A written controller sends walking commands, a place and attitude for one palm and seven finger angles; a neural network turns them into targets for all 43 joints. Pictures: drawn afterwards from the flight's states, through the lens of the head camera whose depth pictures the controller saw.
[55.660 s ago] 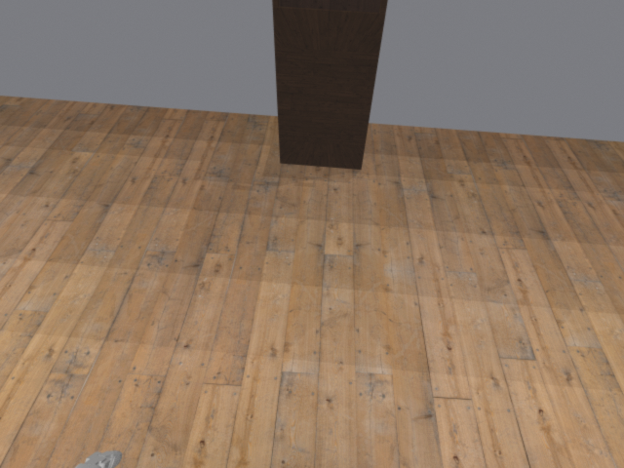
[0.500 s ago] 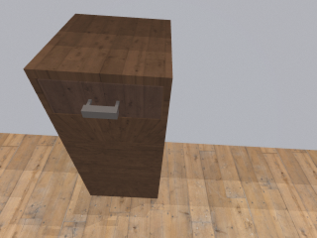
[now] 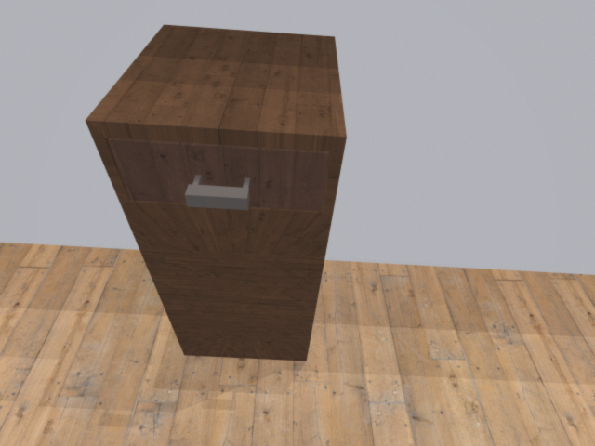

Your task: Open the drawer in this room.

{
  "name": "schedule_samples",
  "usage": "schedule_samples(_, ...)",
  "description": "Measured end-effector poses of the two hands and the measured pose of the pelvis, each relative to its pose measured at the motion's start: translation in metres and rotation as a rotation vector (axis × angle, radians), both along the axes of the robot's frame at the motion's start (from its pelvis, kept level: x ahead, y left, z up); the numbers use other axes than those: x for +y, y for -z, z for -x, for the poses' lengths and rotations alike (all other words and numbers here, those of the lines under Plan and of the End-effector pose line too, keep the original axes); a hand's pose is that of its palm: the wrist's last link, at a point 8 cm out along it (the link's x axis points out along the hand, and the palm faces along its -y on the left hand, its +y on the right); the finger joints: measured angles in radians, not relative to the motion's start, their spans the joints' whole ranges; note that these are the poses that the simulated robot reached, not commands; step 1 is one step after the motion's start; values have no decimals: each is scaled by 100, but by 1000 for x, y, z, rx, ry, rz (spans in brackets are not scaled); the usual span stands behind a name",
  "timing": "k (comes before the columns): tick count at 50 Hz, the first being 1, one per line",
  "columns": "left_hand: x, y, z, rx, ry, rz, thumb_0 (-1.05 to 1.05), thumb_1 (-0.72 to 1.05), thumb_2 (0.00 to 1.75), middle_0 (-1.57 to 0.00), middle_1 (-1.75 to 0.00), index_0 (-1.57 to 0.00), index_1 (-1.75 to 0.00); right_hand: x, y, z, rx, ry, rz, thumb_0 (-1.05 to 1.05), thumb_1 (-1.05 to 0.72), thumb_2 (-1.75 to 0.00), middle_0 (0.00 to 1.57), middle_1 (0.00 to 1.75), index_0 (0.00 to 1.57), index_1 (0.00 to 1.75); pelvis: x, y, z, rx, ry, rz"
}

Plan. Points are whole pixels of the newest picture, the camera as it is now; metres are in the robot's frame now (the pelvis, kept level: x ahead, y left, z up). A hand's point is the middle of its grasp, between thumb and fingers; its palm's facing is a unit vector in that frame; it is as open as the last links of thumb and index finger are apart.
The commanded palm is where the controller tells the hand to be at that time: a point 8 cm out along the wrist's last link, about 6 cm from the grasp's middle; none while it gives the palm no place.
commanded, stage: come to a stop and stand still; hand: left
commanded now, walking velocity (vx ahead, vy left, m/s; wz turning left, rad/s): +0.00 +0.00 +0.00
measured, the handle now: (220, 189) +0.52 +0.18 +0.04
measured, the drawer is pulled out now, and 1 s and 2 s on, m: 0.00 0.00 0.00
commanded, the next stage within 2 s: look again from close up in 0.80 s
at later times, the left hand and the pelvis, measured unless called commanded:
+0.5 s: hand out of the picture -0.09 +0.15 -0.18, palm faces +0.05 -0.99 -0.15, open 7.4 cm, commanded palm none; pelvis -0.03 +0.00 +0.00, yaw +0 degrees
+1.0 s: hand out of the picture -0.06 +0.12 -0.18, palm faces +0.05 -0.99 -0.15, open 7.4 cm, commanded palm none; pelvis -0.03 -0.02 +0.00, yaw +0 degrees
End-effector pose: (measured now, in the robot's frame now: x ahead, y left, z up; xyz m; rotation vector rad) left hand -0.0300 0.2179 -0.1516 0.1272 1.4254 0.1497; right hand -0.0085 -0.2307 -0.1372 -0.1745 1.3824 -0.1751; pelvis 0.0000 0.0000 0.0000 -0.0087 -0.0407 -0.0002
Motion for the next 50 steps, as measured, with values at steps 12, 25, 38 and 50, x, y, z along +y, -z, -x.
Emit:
schedule_samples(12,-8,0,41,65,-21,27,0,91,89,-20,-30,-20,-30,20,4,31,42,31,-34,0,-91,-90,20,30,20,30,6,0,16,5,-1,0)
schedule_samples(25,-21,-2,60,72,-38,28,0,91,89,-20,-30,-19,-30,16,8,27,3,27,-48,1,-92,-90,20,30,20,30,0,1,26,13,2,0)
schedule_samples(38,-35,-1,56,54,-36,29,0,91,89,-20,-30,-19,-30,1,8,33,8,30,-48,0,-91,-90,20,30,20,30,-14,1,29,22,1,3)
schedule_samples(50,-44,-1,34,17,-22,29,0,91,89,-20,-30,-19,-30,-2,9,37,31,38,-63,0,-91,-90,19,30,20,30,-24,1,26,28,2,3)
